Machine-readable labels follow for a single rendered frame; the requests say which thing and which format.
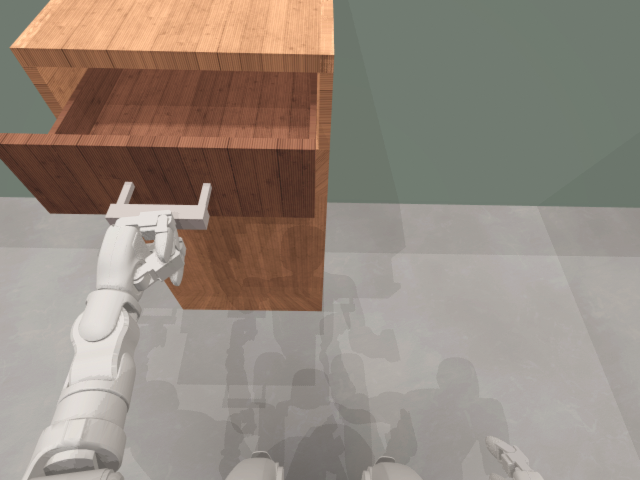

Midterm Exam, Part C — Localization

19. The drawer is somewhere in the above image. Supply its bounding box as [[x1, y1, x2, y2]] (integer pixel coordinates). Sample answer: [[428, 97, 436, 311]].
[[0, 68, 317, 218]]

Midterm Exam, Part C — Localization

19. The right robot hand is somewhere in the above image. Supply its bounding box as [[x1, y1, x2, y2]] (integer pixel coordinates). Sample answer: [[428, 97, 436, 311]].
[[485, 436, 544, 480]]

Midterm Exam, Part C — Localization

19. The cabinet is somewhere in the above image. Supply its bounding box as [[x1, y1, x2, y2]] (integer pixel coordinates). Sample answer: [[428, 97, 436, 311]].
[[10, 0, 334, 311]]

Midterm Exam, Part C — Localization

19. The left robot forearm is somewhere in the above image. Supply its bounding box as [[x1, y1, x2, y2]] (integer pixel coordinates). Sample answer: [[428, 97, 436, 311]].
[[21, 289, 142, 480]]

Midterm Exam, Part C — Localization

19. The handle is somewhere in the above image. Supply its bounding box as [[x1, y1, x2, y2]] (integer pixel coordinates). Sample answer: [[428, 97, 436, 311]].
[[105, 182, 212, 230]]

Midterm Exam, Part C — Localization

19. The robot right shin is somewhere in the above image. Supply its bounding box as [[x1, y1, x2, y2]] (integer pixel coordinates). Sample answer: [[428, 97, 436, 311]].
[[374, 456, 396, 465]]

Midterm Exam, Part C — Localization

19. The robot shin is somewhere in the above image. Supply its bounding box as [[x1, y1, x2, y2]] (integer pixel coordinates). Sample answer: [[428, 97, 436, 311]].
[[374, 456, 396, 465], [251, 451, 272, 460]]

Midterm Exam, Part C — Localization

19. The robot left shin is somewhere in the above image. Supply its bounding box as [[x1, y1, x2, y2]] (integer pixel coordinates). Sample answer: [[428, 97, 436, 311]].
[[251, 451, 272, 460]]

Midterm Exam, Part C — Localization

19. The left robot hand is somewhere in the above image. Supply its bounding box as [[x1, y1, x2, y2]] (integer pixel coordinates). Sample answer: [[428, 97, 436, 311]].
[[96, 210, 186, 302]]

